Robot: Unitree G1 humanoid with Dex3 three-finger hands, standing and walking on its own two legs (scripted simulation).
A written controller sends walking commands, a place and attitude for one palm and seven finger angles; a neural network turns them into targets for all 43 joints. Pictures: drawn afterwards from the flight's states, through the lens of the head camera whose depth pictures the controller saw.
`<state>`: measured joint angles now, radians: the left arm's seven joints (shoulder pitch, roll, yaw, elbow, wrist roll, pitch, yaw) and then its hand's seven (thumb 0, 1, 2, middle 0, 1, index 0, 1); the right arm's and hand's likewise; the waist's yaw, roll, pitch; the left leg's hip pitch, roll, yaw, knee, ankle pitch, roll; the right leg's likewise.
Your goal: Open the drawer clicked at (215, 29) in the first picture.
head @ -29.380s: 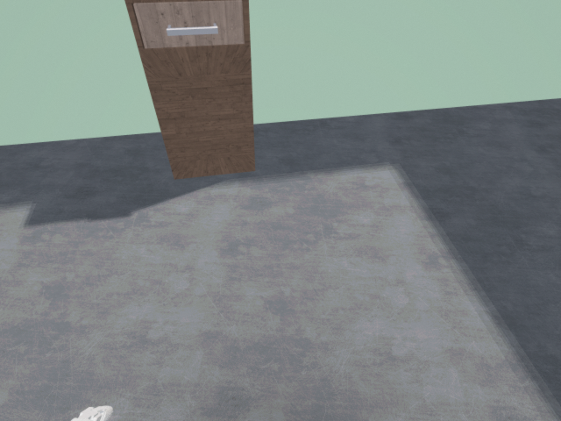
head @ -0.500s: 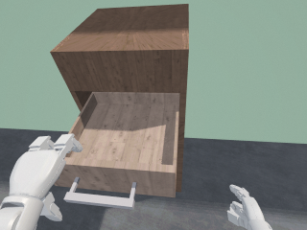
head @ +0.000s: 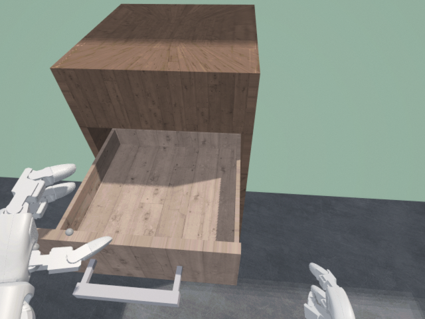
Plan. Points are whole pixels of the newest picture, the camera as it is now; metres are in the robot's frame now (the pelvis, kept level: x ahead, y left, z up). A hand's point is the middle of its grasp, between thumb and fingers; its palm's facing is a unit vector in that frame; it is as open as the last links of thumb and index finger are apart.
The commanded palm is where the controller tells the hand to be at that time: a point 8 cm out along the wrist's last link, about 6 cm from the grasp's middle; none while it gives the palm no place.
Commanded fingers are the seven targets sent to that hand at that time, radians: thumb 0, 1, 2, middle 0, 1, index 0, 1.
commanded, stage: draw the hand back to the body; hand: left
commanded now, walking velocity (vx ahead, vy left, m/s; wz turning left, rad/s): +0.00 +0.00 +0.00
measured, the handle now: (131, 281) +0.18 +0.18 -0.01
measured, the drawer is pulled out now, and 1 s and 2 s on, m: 0.30 0.30 0.30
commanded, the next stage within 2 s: step back with the hand held close in 0.54 s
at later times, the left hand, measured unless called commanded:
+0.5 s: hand (65, 239) +0.18 +0.23 +0.16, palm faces +0.40 -0.82 -0.42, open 7.7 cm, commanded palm +0.13 +0.27 +0.18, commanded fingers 0.00 0.90 0.90 -0.20 -0.30 -0.20 -0.30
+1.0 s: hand (59, 253) +0.16 +0.23 +0.14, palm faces +0.27 -0.82 -0.51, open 7.4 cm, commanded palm +0.10 +0.28 +0.18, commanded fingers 0.00 0.90 0.90 -0.20 -0.30 -0.20 -0.30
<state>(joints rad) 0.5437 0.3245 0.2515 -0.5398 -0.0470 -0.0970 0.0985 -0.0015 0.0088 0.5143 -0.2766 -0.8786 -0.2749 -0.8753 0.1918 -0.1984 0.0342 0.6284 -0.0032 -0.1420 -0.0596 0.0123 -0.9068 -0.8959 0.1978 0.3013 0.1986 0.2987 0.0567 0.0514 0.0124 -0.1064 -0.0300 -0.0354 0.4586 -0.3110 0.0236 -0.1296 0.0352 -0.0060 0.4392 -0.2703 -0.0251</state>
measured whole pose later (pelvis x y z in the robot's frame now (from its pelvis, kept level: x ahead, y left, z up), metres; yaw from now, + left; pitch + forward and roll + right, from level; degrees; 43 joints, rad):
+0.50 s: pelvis +0.00 -0.01 +0.00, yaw +1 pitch -2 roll +0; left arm 0.56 0.33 0.28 -0.49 -0.06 -0.09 0.11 0.01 0.81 0.86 -0.22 -0.36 -0.22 -0.36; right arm 0.17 -0.21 0.01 0.63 0.01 -0.13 -0.07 0.01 -0.91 -0.90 0.20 0.30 0.20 0.30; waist 0.06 0.07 -0.01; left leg -0.12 -0.02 -0.05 0.46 -0.31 0.01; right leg -0.14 0.04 -0.02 0.45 -0.28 -0.04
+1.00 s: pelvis -0.04 +0.00 +0.00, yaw -1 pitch +2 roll +0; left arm 0.66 0.40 0.35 -0.56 -0.04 -0.17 0.12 0.02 0.89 0.89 -0.22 -0.31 -0.22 -0.30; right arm 0.18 -0.23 -0.03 0.55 0.02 -0.03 -0.07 0.01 -0.91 -0.90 0.20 0.30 0.20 0.30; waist -0.02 0.01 0.02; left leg -0.27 -0.03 -0.02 0.51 -0.27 0.03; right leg -0.30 0.03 0.00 0.50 -0.23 -0.02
